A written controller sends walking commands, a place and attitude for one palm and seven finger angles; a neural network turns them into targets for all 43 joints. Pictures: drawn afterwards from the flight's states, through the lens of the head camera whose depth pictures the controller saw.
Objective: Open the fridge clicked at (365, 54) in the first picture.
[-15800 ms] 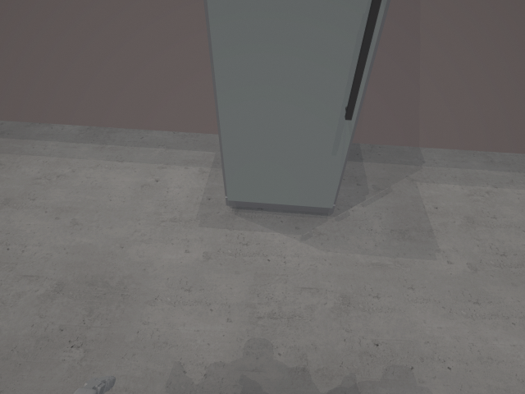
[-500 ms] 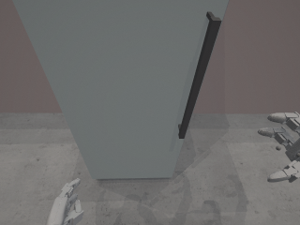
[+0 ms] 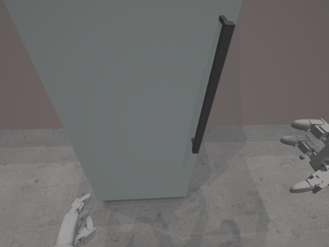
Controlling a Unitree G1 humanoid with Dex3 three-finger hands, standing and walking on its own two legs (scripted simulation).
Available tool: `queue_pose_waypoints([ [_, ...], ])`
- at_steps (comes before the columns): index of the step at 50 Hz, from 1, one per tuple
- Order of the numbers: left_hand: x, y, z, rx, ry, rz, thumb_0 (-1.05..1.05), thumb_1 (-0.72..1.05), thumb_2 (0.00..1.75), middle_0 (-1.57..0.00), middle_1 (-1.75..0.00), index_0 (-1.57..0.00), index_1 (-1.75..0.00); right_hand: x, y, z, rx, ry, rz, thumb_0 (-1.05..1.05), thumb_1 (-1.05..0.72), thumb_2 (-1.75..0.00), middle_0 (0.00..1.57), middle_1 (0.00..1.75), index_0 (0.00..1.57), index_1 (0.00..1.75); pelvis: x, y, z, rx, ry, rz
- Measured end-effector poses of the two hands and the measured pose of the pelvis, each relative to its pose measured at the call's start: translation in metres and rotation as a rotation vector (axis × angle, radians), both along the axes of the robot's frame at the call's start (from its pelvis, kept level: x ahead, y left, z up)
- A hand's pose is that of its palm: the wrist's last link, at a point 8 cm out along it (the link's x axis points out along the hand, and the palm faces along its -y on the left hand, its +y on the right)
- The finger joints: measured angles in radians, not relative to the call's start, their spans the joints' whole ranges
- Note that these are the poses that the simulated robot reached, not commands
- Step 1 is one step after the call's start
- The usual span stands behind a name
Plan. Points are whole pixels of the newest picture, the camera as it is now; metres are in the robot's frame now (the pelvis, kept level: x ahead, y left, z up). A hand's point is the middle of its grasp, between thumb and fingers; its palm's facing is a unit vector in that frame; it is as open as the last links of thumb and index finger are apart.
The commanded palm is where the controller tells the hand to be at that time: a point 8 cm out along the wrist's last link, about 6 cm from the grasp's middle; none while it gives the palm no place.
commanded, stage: move the hooked fingers beside the handle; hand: right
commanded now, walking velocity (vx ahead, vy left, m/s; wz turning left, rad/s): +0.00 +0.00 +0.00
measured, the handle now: (205, 100) +0.51 -0.11 +0.10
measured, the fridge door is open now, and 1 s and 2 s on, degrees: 0 0 0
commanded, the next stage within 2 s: none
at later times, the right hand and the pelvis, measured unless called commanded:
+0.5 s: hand (272, 133) +0.35 -0.24 +0.14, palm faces -0.05 +1.00 -0.02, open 14.0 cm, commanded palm +0.33 -0.29 +0.14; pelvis +0.01 -0.01 +0.00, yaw +1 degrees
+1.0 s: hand (252, 116) +0.40 -0.20 +0.14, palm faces -0.07 +1.00 -0.01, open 14.0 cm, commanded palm +0.38 -0.26 +0.14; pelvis +0.01 +0.00 +0.00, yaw +1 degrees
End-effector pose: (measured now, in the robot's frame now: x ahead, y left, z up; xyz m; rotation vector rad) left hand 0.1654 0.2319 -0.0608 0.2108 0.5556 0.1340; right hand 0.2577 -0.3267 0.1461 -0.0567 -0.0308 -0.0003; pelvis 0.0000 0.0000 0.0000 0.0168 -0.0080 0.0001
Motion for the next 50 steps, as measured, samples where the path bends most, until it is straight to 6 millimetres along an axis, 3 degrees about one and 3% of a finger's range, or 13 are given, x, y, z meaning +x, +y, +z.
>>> queue_pose_waypoints([
  [16, -0.027, 0.006, -0.010, 0.011, 0.092, 0.073, 0.01, 0.91, 0.90, -0.20, -0.30, -0.21, -0.30, 0.060, 0.021, -0.005, 0.022, 0.024, 0.042, -0.01, 0.51, -0.30, 0.30, 1.20, 0.30, 1.20, 0.001, -0.005, 0.000, -0.004, 0.028, 0.014],
  [24, -0.034, 0.010, -0.015, 0.012, 0.135, 0.096, 0.01, 0.91, 0.90, -0.20, -0.30, -0.21, -0.30, 0.073, 0.031, -0.008, 0.036, 0.029, 0.056, -0.01, 0.50, -0.30, 0.30, 1.20, 0.30, 1.20, 0.007, -0.007, 0.000, -0.006, 0.042, 0.022],
  [40, -0.030, 0.010, -0.017, 0.010, 0.161, 0.100, 0.01, 0.91, 0.90, -0.20, -0.30, -0.21, -0.30, 0.098, 0.047, -0.007, 0.046, 0.037, 0.059, -0.01, 0.51, -0.30, 0.30, 1.20, 0.30, 1.20, 0.008, -0.006, 0.000, -0.005, 0.051, 0.015],
  [50, -0.048, 0.014, -0.024, 0.009, 0.226, 0.122, 0.01, 0.91, 0.90, -0.20, -0.30, -0.21, -0.30, 0.123, 0.068, -0.004, 0.051, 0.011, 0.070, -0.02, 0.51, -0.30, 0.30, 1.20, 0.30, 1.20, 0.005, -0.005, 0.000, -0.007, 0.064, 0.023],
])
